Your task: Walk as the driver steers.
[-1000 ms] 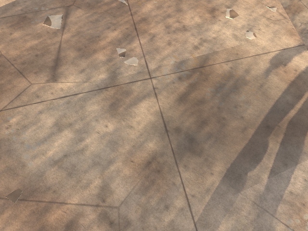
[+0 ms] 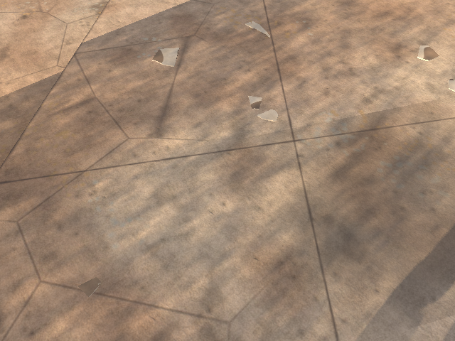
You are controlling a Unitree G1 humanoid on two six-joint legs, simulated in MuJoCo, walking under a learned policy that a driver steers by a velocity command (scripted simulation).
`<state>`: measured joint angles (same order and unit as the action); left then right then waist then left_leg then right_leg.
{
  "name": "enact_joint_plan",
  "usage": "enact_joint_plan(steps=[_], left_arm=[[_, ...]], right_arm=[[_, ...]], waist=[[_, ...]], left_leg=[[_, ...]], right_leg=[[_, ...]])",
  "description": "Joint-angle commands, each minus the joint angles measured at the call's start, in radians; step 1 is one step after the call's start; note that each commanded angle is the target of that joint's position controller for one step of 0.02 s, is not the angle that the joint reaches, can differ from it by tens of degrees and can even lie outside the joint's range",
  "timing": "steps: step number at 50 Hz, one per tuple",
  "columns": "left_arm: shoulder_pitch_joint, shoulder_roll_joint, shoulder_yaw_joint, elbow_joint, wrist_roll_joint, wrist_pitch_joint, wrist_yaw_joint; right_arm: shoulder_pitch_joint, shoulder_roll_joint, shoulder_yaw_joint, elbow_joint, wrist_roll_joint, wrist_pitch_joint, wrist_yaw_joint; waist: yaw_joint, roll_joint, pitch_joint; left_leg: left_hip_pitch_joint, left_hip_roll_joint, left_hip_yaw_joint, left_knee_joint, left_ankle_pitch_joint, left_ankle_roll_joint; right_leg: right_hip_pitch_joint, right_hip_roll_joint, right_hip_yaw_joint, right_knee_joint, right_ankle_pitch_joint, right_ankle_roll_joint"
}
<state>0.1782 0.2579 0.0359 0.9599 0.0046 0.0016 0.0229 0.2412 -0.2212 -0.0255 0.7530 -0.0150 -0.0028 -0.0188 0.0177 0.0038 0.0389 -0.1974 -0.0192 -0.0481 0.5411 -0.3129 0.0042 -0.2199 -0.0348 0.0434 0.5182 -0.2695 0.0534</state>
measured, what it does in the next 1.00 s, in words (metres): shifts its weight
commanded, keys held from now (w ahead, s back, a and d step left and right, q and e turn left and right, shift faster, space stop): no key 0.70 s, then w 0.30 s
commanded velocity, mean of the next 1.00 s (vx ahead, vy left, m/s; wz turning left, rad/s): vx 0.07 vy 0.00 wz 0.00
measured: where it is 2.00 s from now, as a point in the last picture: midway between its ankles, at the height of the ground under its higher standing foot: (248, 325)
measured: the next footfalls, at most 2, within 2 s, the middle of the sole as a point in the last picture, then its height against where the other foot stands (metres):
left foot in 1.38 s outside the picture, level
right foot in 1.92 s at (284, 273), level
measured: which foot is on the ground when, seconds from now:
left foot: down 0.00-0.92, up 0.94-1.00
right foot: down 0.00-1.00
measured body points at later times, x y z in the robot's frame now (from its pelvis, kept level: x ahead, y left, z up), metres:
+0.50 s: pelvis +0.00 +0.00 +0.00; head +0.01 +0.00 +0.45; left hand +0.04 +0.26 -0.15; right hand +0.06 -0.25 -0.14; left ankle -0.01 +0.12 -0.73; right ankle +0.01 -0.15 -0.73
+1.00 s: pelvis +0.05 -0.04 +0.00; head +0.05 -0.05 +0.45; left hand +0.03 +0.22 -0.14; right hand +0.07 -0.30 -0.16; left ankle -0.01 +0.11 -0.69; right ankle +0.01 -0.13 -0.73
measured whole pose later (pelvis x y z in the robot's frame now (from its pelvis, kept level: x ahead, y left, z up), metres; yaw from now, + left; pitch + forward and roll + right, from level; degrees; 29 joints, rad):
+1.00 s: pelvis +0.05 -0.04 +0.00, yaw +0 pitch +0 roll +0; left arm 0.36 0.20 0.03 1.10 -0.01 -0.10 0.00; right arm 0.35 -0.25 -0.04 1.00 0.04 -0.05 -0.02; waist 0.02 0.03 -0.01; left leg -0.31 0.00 -0.06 0.90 -0.47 0.04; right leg -0.20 0.02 -0.03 0.56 -0.35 -0.05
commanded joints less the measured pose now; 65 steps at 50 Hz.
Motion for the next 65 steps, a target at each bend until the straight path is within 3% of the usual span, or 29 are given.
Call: enact_joint_plan(steps=[1,17,35,37,39,42,43,45,46,47,48,49,50,51,53,54,56,59,62,65], left_arm=[[-0.009,0.107,0.021,-0.018,-0.001,-0.01,0.007],[0.027,0.09,0.017,0.09,-0.005,0.0,0.022],[0.074,0.059,0.007,0.139,-0.005,0.005,0.028],[0.1,0.044,0.004,0.153,-0.012,0.007,0.03],[0.082,0.049,0.006,0.134,-0.016,-0.003,0.03],[0.055,-0.004,-0.006,0.099,-0.02,-0.054,0.007],[0.066,-0.001,-0.004,0.096,-0.026,-0.068,-0.003],[0.179,-0.014,-0.004,0.126,-0.037,-0.088,-0.015],[0.267,0.006,0.005,0.163,-0.029,-0.092,-0.016],[0.39,0.09,0.029,0.192,-0.022,-0.095,-0.015],[0.49,0.22,0.055,0.198,-0.017,-0.106,-0.031],[0.413,0.153,0.032,0.176,0.0,-0.12,-0.034],[0.341,0.097,0.018,0.145,-0.007,-0.128,-0.034],[0.298,0.081,0.013,0.125,-0.012,-0.129,-0.038],[0.291,0.034,-0.005,0.113,-0.012,-0.117,-0.039],[0.321,0.019,-0.01,0.118,-0.008,-0.11,-0.035],[0.357,0.035,-0.011,0.117,-0.003,-0.097,-0.021],[0.352,0.081,-0.006,0.094,0.0,-0.086,-0.003],[0.382,0.109,0.004,0.097,-0.013,-0.088,0.002],[0.369,0.118,0.016,0.096,-0.024,-0.084,0.003]], right_arm=[[0.006,-0.115,-0.03,-0.042,0.002,-0.014,-0.004],[0.044,-0.106,-0.023,0.082,0.009,-0.016,-0.012],[0.084,-0.087,-0.006,0.207,0.014,-0.015,-0.018],[0.105,-0.095,-0.01,0.227,0.02,-0.008,-0.023],[0.109,-0.135,-0.022,0.221,0.029,-0.008,-0.027],[0.165,-0.195,-0.046,0.232,0.045,-0.033,-0.02],[0.138,-0.19,-0.046,0.223,0.046,-0.039,-0.018],[0.019,-0.166,-0.038,0.185,0.053,-0.042,-0.01],[-0.028,-0.14,-0.031,0.165,0.054,-0.044,-0.008],[-0.052,-0.073,-0.014,0.146,0.046,-0.054,-0.004],[-0.066,-0.058,-0.012,0.1,0.049,-0.074,-0.011],[-0.06,-0.098,-0.021,0.103,0.065,-0.089,-0.008],[-0.033,-0.098,-0.021,0.119,0.07,-0.099,0.003],[-0.017,-0.095,-0.024,0.137,0.061,-0.107,0.01],[-0.066,-0.121,-0.04,0.131,0.042,-0.114,0.02],[-0.077,-0.108,-0.04,0.129,0.039,-0.112,0.028],[-0.128,-0.069,-0.031,0.112,0.037,-0.104,0.038],[-0.281,-0.031,-0.009,0.053,0.04,-0.101,0.044],[-0.356,-0.053,-0.005,0.023,0.048,-0.099,0.055],[-0.37,-0.091,-0.013,0.002,0.048,-0.104,0.066]], waist=[[-0.003,0.009,-0.026],[0.0,0.004,-0.006],[-0.004,-0.002,0.012],[-0.008,0.019,0.005],[-0.021,0.064,0.082],[-0.043,0.197,0.123],[-0.025,0.192,0.135],[0.06,0.167,0.142],[0.093,0.098,0.131],[0.121,-0.116,0.073],[0.134,-0.335,0.039],[0.083,-0.207,0.073],[0.048,-0.135,0.113],[0.03,-0.104,0.103],[0.029,-0.092,0.093],[0.034,-0.108,0.075],[0.043,-0.101,0.063],[0.065,-0.089,0.094],[0.068,-0.113,0.12],[0.029,-0.109,0.114]], left_leg=[[-0.037,0.054,-0.054,-0.122,0.159,0.022],[-0.034,0.035,-0.023,-0.131,0.175,0.012],[-0.04,0.025,-0.004,-0.141,0.155,0.007],[-0.046,0.01,-0.002,-0.16,-0.138,0.026],[-0.111,0.062,-0.089,-0.214,-0.454,0.08],[-0.107,0.263,-0.38,-0.349,-0.567,0.198],[-0.141,0.29,-0.413,-0.363,-0.541,0.216],[-0.25,0.229,-0.298,-0.3,-0.437,0.167],[-0.312,0.15,-0.191,-0.181,-0.31,0.122],[-0.415,0.03,-0.01,0.139,-0.157,0.051],[-0.568,-0.045,0.046,0.399,-0.236,0.027],[-0.628,0.012,-0.045,0.582,-0.231,0.045],[-0.67,0.055,-0.06,0.644,-0.131,0.066],[-0.673,0.086,-0.04,0.638,-0.039,0.079],[-0.645,0.127,-0.006,0.552,0.081,0.073],[-0.621,0.127,0.019,0.518,0.113,0.062],[-0.609,0.119,0.056,0.432,0.162,0.033],[-0.514,0.087,0.093,0.196,0.265,0.005],[-0.426,0.063,0.105,0.074,0.323,0.011],[-0.393,0.058,0.082,0.003,0.306,0.054]], right_leg=[[0.028,-0.006,0.004,-0.059,0.141,-0.016],[0.032,0.001,-0.003,-0.075,0.148,-0.02],[0.023,0.013,-0.015,-0.084,0.139,-0.025],[0.004,0.055,-0.06,-0.05,-0.097,-0.036],[-0.106,0.075,-0.079,0.021,-0.323,-0.063],[-0.193,0.053,-0.091,0.231,-0.18,-0.081],[-0.177,0.031,-0.072,0.246,-0.173,-0.101],[0.022,0.032,-0.081,0.029,-0.162,-0.143],[0.155,0.031,-0.044,-0.071,-0.095,-0.14],[0.288,-0.126,0.221,-0.206,-0.194,-0.183],[0.356,-0.336,0.644,-0.369,-0.302,-0.314],[0.312,-0.373,0.708,-0.38,-0.327,-0.341],[0.297,-0.336,0.589,-0.369,-0.288,-0.311],[0.296,-0.286,0.469,-0.371,-0.218,-0.273],[0.297,-0.216,0.284,-0.383,0.031,-0.218],[0.303,-0.188,0.219,-0.382,0.141,-0.209],[0.3,-0.168,0.141,-0.382,0.284,-0.217],[0.195,-0.147,0.074,-0.418,0.29,-0.221],[0.169,-0.173,0.056,-0.445,0.275,-0.229],[0.265,-0.218,0.038,-0.394,0.405,-0.209]])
